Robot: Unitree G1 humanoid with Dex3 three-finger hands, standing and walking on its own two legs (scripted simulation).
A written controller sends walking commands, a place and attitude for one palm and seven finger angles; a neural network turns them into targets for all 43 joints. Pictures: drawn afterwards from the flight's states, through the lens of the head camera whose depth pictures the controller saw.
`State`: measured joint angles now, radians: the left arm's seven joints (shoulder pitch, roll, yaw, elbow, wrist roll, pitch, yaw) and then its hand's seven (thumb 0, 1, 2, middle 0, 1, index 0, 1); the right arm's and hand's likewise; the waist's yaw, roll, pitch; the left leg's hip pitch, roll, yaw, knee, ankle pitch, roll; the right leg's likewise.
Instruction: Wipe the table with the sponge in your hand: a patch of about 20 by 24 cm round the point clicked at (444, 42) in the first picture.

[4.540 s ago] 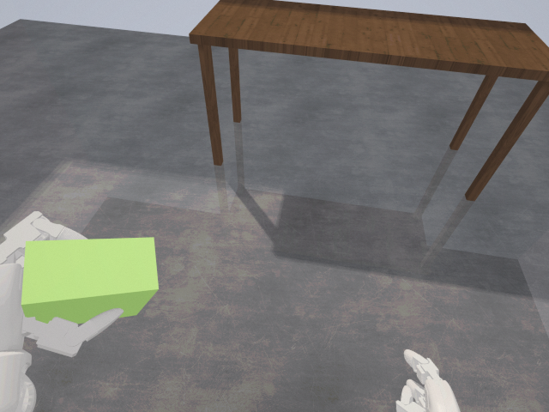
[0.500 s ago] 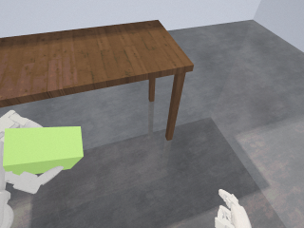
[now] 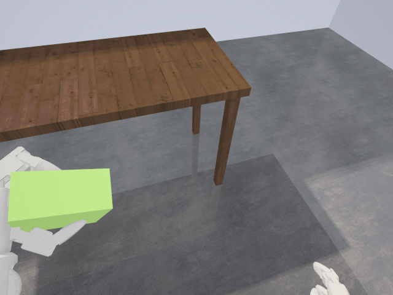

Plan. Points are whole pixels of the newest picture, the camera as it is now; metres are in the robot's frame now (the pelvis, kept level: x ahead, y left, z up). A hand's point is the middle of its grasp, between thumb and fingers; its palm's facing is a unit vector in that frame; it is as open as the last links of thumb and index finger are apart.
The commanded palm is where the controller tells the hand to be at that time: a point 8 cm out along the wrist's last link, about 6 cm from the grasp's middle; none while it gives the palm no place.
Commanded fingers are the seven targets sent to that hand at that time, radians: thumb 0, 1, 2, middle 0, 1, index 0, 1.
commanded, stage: take the last steps up to it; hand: left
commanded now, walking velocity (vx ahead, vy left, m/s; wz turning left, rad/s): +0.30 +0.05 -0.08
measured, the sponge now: (75, 200) +0.22 +0.21 +0.15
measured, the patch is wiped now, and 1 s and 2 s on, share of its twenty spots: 0.00 0.00 0.00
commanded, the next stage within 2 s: come to a stop and stand still in 1.88 s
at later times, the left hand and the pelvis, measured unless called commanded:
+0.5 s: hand (93, 147) +0.32 +0.21 +0.16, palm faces +0.35 -0.81 -0.47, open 10.2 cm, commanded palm +0.25 +0.26 +0.18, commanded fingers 0.00 0.10 1.30 -1.20 -1.60 -1.20 -1.60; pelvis +0.09 -0.02 -0.01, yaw -2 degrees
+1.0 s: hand (89, 94) +0.43 +0.25 +0.18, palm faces +0.35 -0.84 -0.41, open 10.2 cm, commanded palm +0.37 +0.29 +0.18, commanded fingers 0.00 0.10 1.30 -1.20 -1.60 -1.20 -1.60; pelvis +0.19 +0.02 +0.00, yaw -3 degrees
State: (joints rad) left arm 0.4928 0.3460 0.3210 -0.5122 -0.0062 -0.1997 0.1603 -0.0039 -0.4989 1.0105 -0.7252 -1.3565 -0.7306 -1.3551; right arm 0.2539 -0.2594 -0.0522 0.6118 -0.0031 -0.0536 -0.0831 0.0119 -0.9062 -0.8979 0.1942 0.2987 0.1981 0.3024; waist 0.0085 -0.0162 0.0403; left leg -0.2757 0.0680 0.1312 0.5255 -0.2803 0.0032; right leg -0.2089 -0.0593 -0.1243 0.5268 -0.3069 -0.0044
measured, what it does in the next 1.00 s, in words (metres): walks ahead: right foot, then left foot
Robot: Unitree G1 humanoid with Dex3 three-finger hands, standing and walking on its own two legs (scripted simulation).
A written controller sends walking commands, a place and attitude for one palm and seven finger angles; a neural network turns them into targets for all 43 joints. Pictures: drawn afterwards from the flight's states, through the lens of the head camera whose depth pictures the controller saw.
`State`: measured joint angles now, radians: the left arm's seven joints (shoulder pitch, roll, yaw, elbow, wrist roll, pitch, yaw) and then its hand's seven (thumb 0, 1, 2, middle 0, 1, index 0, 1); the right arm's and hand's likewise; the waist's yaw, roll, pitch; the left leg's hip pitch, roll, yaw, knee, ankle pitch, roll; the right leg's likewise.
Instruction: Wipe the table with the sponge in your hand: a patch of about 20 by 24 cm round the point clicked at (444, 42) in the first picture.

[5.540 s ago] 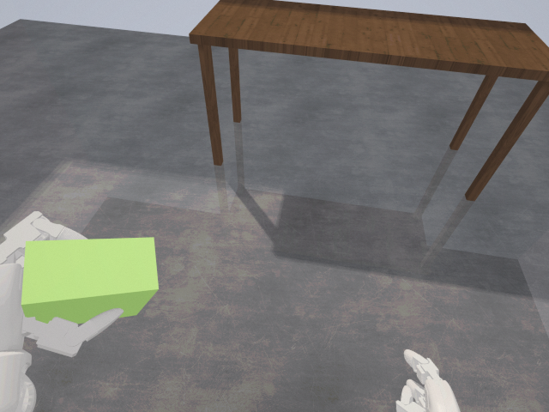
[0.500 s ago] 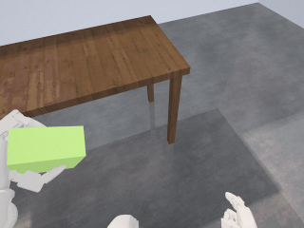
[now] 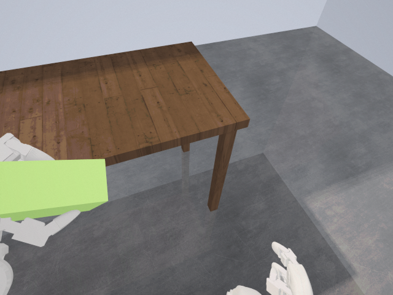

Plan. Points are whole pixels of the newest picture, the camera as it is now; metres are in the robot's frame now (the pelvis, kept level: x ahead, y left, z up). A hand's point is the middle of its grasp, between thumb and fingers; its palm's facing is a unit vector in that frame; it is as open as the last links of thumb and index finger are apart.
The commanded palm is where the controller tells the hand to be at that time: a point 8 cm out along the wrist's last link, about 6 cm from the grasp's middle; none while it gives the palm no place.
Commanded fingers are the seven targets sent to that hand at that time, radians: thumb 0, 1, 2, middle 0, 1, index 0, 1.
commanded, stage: take the last steps up to it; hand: left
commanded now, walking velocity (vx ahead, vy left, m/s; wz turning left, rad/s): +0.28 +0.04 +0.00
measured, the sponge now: (68, 190) +0.23 +0.21 +0.16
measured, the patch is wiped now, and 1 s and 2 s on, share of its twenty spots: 0.00 0.00 0.00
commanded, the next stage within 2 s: come to a stop and stand still in 0.88 s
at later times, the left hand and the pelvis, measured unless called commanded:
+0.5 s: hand (91, 151) +0.30 +0.20 +0.17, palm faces +0.34 -0.79 -0.51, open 10.2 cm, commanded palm +0.24 +0.25 +0.18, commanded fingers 0.00 0.10 1.30 -1.20 -1.60 -1.20 -1.60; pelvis +0.08 -0.04 +0.00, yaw +1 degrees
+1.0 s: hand (88, 123) +0.35 +0.22 +0.18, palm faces +0.40 -0.77 -0.49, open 10.2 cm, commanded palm +0.30 +0.25 +0.18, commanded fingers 0.00 0.10 1.30 -1.20 -1.60 -1.20 -1.60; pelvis +0.14 -0.03 +0.00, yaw +0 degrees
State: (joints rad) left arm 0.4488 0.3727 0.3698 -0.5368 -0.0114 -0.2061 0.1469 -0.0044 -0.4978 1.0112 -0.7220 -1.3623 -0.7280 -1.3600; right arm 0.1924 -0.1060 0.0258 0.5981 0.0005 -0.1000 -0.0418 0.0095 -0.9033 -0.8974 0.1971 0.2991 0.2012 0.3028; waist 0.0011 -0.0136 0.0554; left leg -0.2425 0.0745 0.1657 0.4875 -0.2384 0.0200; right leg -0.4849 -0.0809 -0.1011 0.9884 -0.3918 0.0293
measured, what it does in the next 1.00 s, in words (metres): walks ahead: right foot, then left foot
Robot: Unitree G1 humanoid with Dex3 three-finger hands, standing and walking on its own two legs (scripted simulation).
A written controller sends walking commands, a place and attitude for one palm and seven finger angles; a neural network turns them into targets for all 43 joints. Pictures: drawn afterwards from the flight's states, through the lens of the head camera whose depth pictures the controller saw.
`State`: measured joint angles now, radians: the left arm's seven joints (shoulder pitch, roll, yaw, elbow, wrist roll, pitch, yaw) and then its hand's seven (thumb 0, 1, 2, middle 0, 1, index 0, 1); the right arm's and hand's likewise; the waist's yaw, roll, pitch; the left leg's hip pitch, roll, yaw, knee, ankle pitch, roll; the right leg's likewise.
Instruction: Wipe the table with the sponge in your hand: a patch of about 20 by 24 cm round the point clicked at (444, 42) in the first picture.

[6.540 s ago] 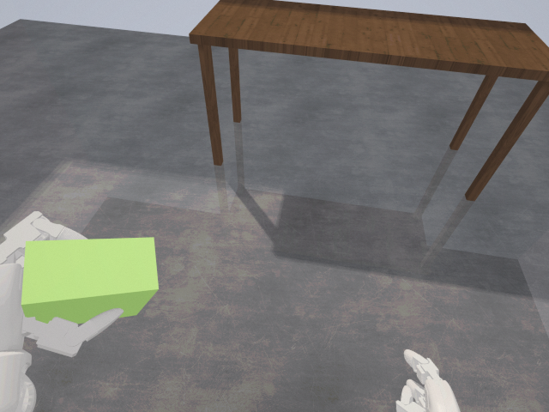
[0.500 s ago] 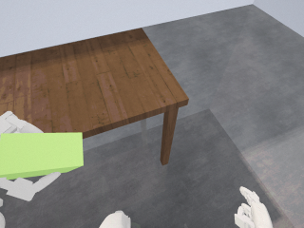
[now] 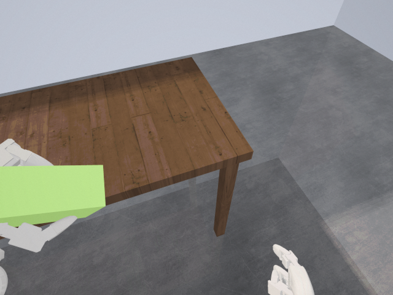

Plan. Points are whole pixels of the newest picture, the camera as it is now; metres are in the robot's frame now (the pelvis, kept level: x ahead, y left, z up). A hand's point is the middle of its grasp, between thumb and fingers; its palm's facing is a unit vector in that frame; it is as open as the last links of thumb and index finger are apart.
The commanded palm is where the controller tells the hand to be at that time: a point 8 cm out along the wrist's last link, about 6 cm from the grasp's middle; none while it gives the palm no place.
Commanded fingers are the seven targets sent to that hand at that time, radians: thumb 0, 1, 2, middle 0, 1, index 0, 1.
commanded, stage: come to a stop and stand still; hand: left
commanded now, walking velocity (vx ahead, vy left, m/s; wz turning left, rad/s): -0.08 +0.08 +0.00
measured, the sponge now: (65, 196) +0.22 +0.21 +0.16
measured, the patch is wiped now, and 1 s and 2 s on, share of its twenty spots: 0.00 0.00 0.00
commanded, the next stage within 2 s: none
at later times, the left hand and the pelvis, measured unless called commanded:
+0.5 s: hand (3, 180) +0.22 +0.29 +0.20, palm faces +0.46 -0.73 -0.50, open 10.1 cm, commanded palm +0.14 +0.29 +0.18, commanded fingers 0.00 0.10 1.30 -1.20 -1.60 -1.20 -1.60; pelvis -0.02 +0.01 +0.00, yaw -1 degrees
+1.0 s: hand out of the picture +0.14 +0.36 +0.18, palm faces +0.48 -0.82 -0.30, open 10.1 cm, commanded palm +0.08 +0.38 +0.18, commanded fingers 0.00 0.10 1.30 -1.20 -1.60 -1.20 -1.60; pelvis -0.08 +0.10 +0.01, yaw +1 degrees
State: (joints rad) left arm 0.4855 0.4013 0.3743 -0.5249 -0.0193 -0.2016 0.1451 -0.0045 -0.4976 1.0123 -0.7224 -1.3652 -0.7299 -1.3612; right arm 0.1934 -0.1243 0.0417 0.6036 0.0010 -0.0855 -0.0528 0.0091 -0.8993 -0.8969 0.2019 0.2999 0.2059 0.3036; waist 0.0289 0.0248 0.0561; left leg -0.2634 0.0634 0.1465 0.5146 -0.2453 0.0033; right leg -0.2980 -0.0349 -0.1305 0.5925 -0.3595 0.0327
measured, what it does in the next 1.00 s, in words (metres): steps to the left: right foot, then left foot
